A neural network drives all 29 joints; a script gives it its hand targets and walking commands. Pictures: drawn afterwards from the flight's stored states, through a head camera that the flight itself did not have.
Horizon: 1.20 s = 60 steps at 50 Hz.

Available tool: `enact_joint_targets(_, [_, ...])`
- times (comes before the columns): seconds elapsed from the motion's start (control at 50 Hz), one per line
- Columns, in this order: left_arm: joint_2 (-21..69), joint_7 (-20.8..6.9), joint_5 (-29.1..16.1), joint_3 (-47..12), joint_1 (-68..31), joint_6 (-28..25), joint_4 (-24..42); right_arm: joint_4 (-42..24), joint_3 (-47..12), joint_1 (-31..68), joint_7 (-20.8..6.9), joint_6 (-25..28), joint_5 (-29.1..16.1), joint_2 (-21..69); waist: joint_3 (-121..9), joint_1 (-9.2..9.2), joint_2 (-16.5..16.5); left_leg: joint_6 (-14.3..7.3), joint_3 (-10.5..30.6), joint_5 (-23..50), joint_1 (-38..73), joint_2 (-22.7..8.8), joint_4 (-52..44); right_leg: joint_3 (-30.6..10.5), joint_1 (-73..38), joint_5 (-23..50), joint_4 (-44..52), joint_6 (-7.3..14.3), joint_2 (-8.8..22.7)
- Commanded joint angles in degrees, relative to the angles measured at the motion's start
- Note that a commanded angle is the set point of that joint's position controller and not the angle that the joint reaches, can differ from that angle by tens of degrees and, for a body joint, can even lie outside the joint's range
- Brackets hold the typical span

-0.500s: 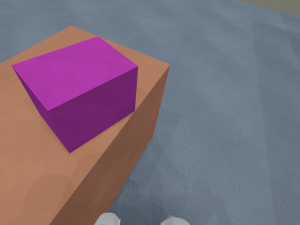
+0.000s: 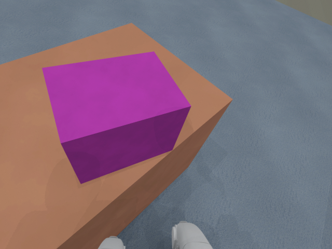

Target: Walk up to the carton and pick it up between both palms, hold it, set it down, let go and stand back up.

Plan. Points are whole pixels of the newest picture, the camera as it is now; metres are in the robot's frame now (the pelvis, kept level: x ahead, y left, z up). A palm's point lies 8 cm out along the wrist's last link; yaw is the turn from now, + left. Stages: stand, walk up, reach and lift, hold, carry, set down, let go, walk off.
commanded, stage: walk up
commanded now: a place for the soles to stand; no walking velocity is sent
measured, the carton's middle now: (118, 116) +0.43 +0.13 +0.03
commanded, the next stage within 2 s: none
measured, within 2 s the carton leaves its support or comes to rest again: neither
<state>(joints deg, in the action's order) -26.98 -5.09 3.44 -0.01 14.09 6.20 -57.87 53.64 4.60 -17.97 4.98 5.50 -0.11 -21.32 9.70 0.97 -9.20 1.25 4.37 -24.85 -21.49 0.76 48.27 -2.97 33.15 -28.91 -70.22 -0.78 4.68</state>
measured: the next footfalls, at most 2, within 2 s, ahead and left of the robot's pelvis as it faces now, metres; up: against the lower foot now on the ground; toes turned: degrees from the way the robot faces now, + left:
right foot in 0.16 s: +0.14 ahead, -0.23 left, +0.00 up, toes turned +4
left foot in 0.44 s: +0.13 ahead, -0.01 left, +0.00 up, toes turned +15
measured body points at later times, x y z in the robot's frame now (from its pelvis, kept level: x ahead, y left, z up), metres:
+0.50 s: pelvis +0.09 -0.15 -0.02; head +0.13 -0.09 +0.42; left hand +0.12 +0.15 -0.17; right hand +0.28 -0.45 -0.10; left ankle +0.09 -0.02 -0.70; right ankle +0.10 -0.25 -0.68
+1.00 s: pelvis +0.11 -0.21 -0.02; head +0.19 -0.17 +0.42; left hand +0.03 +0.10 -0.14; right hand +0.38 -0.42 -0.14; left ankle +0.10 -0.06 -0.70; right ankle +0.16 -0.33 -0.69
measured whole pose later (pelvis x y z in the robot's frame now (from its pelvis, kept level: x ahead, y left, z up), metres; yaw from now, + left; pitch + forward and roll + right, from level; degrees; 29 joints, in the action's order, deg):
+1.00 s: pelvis +0.11 -0.21 -0.02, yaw +30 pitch +2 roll +0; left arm -22.3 0.9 -0.2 0.0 8.9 -0.2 -52.2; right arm 53.6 4.6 -4.2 1.4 3.1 1.1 -21.9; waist 9.1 0.9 0.7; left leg 0.9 6.2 -23.5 -34.3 2.3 55.6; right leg 5.5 29.0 -32.1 -60.9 -0.1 5.1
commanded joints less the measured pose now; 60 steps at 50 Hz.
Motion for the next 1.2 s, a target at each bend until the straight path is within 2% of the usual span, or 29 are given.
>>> enact_joint_targets(0.0, [-11.18,0.19,0.33,9.49,-15.11,-3.95,14.02,-4.22,5.79,-5.52,3.08,1.73,0.10,-25.21,-7.64,-4.02,15.73,-16.06,29.29,10.71,6.36,-17.99,-17.80,-3.52,10.55,3.52,2.89,-0.08,3.83])
enact_joint_targets(0.04, [-11.68,0.17,-0.06,9.96,-12.57,-3.92,13.93,-4.79,5.98,-2.99,2.99,1.69,0.35,-25.51,-8.72,-1.28,18.55,-15.35,29.19,6.17,5.18,-17.30,-16.91,-2.81,6.45,3.17,6.57,0.67,3.52])
enact_joint_targets(0.1, [-11.15,0.61,-0.99,9.89,-4.46,-5.16,12.65,-4.97,6.03,0.79,3.21,1.59,0.90,-24.90,-14.55,3.90,23.13,-11.94,24.08,30.60,1.07,-15.83,-4.81,-4.56,-7.95,3.39,19.22,1.87,3.10])
enact_joint_targets(0.12, [-12.27,1.07,-0.87,10.54,2.25,-5.98,10.07,-4.79,4.39,2.71,2.92,1.09,1.18,-21.78,-18.24,7.96,15.80,-9.07,14.79,32.45,-7.57,-10.24,7.47,-1.85,-23.54,4.13,28.91,2.52,0.34])
enact_joint_targets(0.14, [-15.74,1.62,0.25,11.35,8.64,-6.20,8.80,-4.76,1.60,0.18,2.90,1.01,2.14,-13.34,-18.45,11.66,-3.44,-4.64,5.80,15.97,-22.75,1.15,26.82,-13.07,-32.36,-5.65,38.97,2.38,5.35])
enact_joint_targets(0.16, [-17.56,1.81,-0.36,11.24,7.36,-6.15,9.57,-6.66,-0.39,1.43,3.18,0.91,2.35,-10.38,-13.24,11.66,-14.57,-2.81,2.11,-10.94,-35.06,7.48,35.38,-24.23,-29.49,-6.52,46.24,1.79,13.18])
enact_joint_targets(0.18, [-18.51,1.31,-1.50,11.75,-0.68,-6.03,10.94,-8.36,2.01,2.97,3.98,0.69,1.43,-14.25,-10.02,6.11,-16.10,-3.22,-0.28,-9.81,-34.64,4.48,38.53,-40.28,-20.95,-10.10,62.06,4.89,18.05])
enact_joint_targets(0.22, [-15.96,1.84,-0.58,11.01,-6.57,-5.08,12.03,-4.19,3.04,-0.49,3.82,0.72,0.92,-18.93,-8.27,2.66,-1.32,-2.67,-2.74,-3.39,-28.60,-2.01,30.47,-26.89,-19.41,-8.52,53.50,7.09,15.35])
enact_joint_targets(0.34, [-10.91,3.49,-0.60,8.74,-4.79,-5.64,12.65,-2.54,1.82,-1.14,1.62,1.15,0.60,-14.00,-13.19,1.70,-3.15,-3.66,-7.56,-5.86,-19.72,-3.10,11.26,-8.46,-23.54,34.86,36.38,12.92,15.44])
enact_joint_targets(0.4, [-9.97,3.81,-1.94,7.61,-13.97,-5.70,14.36,1.31,2.89,-9.91,1.36,1.77,1.22,-13.41,-17.35,-6.08,1.34,-6.07,-10.08,10.17,2.13,-0.56,-7.65,1.48,-12.62,43.24,22.35,10.45,14.19])
enact_joint_targets(0.42, [-7.11,4.07,-3.39,7.12,-11.49,-5.95,14.03,1.57,4.16,-12.98,1.73,1.94,2.35,-17.82,-21.80,-7.71,15.22,-8.18,0.56,9.40,14.43,-2.70,-13.10,4.28,-4.41,35.01,3.06,6.35,9.77])
enact_joint_targets(0.44, [-3.16,4.21,-3.37,6.40,-15.44,-5.80,16.37,-1.35,5.66,-8.64,2.05,1.69,3.14,-26.31,-20.20,-7.28,31.55,-17.55,38.19,26.35,18.96,-16.57,-18.72,5.12,16.65,-1.42,-5.91,1.84,-4.48])
enact_joint_targets(0.46, [-8.56,4.37,-2.43,7.88,-18.65,-4.49,17.00,-1.52,5.90,-8.90,2.14,1.53,1.23,-26.74,-18.23,-7.46,24.20,-23.07,50.81,18.40,17.49,-21.47,-22.46,-2.85,18.77,-10.07,-10.06,0.55,-2.89])
enact_joint_targets(0.52, [-8.56,4.07,-2.61,7.96,-14.81,-5.30,13.08,-4.05,4.06,1.17,3.10,0.88,0.90,-21.28,-11.90,-2.61,13.38,-18.75,30.06,33.18,7.78,-17.49,-11.05,-3.92,13.90,-6.53,-4.88,0.96,1.25])
enact_joint_targets(0.58, [-7.70,3.57,-3.59,7.79,-9.79,-6.03,9.59,-5.79,2.97,7.99,1.48,0.43,1.62,-20.63,-15.79,-0.43,22.65,-15.91,25.92,39.17,-2.90,-15.29,-9.98,0.36,-3.75,-3.95,6.63,1.57,-0.57])
enact_joint_targets(0.62, [-6.61,4.27,-3.89,6.99,-1.42,-8.29,7.55,-6.08,2.63,13.30,0.44,-0.78,1.12,-18.67,-20.12,4.91,20.21,-8.94,16.39,38.88,-5.45,-8.31,2.01,-1.59,-18.56,5.45,34.97,3.24,-1.60])
enact_joint_targets(0.64, [-11.33,4.82,-2.41,7.89,-0.98,-9.31,6.47,-7.32,1.02,11.39,-0.18,-1.67,1.67,-13.43,-20.75,4.43,7.67,-4.95,9.33,26.44,-11.37,-0.16,17.04,-13.13,-23.25,8.38,44.31,3.64,5.74])
enact_joint_targets(0.66, [-17.11,5.15,-2.29,9.06,-3.23,-9.97,7.00,-8.27,0.18,11.16,-0.24,-1.49,1.04,-10.08,-18.77,3.90,-10.68,-1.53,3.41,-10.25,-27.97,7.41,24.17,-28.53,-30.64,36.36,43.57,7.12,18.01])
enact_joint_targets(0.7, [-15.07,5.71,-2.89,8.50,-5.27,-9.75,7.57,-6.11,0.72,12.29,0.44,-1.10,0.77,-14.02,-19.02,2.93,2.29,-2.57,3.88,-9.87,-28.99,1.68,24.92,-29.08,-32.67,47.93,39.48,12.94,20.10])
enact_joint_targets(0.72, [-12.70,6.23,-2.89,8.41,-5.56,-9.46,7.82,-5.16,0.45,11.34,-0.06,-0.89,0.76,-13.19,-17.19,2.61,2.59,-2.97,2.65,-8.80,-30.25,0.01,23.06,-23.22,-34.99,53.91,35.98,9.22,17.82])
enact_joint_targets(0.9, [-11.20,6.87,-2.93,6.64,-8.54,-8.51,10.72,-2.21,1.27,7.71,-2.49,-0.98,1.56,-10.67,-17.88,-1.62,-3.31,-4.12,-7.20,9.43,-7.04,-0.39,-8.09,-1.07,-22.71,47.90,24.12,9.85,11.72])
enact_joint_targets(0.92, [-9.90,6.77,-3.67,6.36,-9.13,-8.34,11.22,-0.69,2.30,2.53,-2.37,-0.75,2.21,-13.83,-21.34,-3.75,0.26,-6.13,-3.42,19.09,4.61,-0.22,-10.20,3.18,-16.47,43.53,15.29,6.52,9.24])
enact_joint_targets(0.94, [-6.16,6.49,-4.72,5.54,-11.44,-8.74,13.63,-0.95,3.84,-1.27,-1.92,-0.78,2.82,-19.14,-28.47,-6.86,14.38,-13.48,15.99,39.90,18.64,-7.22,-7.05,5.46,-1.92,32.69,3.48,1.75,3.17])
enact_joint_targets(0.96, [-4.87,6.78,-4.84,5.01,-14.64,-8.27,15.64,-1.37,4.67,-2.93,-1.83,-1.02,1.74,-22.29,-29.61,-8.54,26.20,-19.91,32.08,48.02,20.37,-14.86,-12.81,3.92,6.21,-6.17,-3.99,0.73,-4.06])
enact_joint_targets(1.02, [-7.53,6.66,-4.30,5.89,-11.46,-7.52,12.23,-3.57,3.92,6.32,-1.29,-2.42,1.14,-18.74,-18.32,-4.18,15.94,-21.42,32.44,39.64,8.18,-15.14,-12.69,-1.10,2.89,-11.82,1.12,1.07,-2.23])
enact_joint_targets(1.1, [-7.56,6.12,-3.22,6.61,-0.23,-9.23,8.05,-5.17,2.30,14.01,-1.88,-3.46,1.15,-16.18,-17.94,2.69,17.27,-12.58,21.98,33.07,-6.71,-7.67,-6.40,-0.79,-18.62,4.21,32.07,3.91,-2.39])
enact_joint_targets(1.12, [-11.09,6.28,-1.79,7.42,1.19,-9.87,6.58,-5.95,1.55,15.29,-2.00,-3.79,0.98,-13.68,-17.91,4.12,7.36,-7.79,13.20,27.73,-14.29,-2.02,6.18,-10.45,-23.97,4.35,41.95,6.20,4.70])
enact_joint_targets(1.14, [-15.65,6.38,-1.09,8.23,-1.67,-10.25,7.40,-6.45,0.91,16.38,-1.83,-3.64,0.57,-10.74,-15.96,3.65,-7.62,-3.96,1.75,3.08,-25.47,5.64,14.88,-24.20,-25.43,16.09,47.10,10.34,18.24])
enact_joint_targets(1.18, [-15.01,6.35,-1.89,8.42,-3.62,-10.32,8.16,-5.46,1.81,16.18,-1.48,-3.41,1.28,-13.81,-15.48,2.59,-0.11,-4.21,1.34,-10.73,-23.48,2.09,21.76,-24.86,-23.74,27.25,43.72,16.51,22.30])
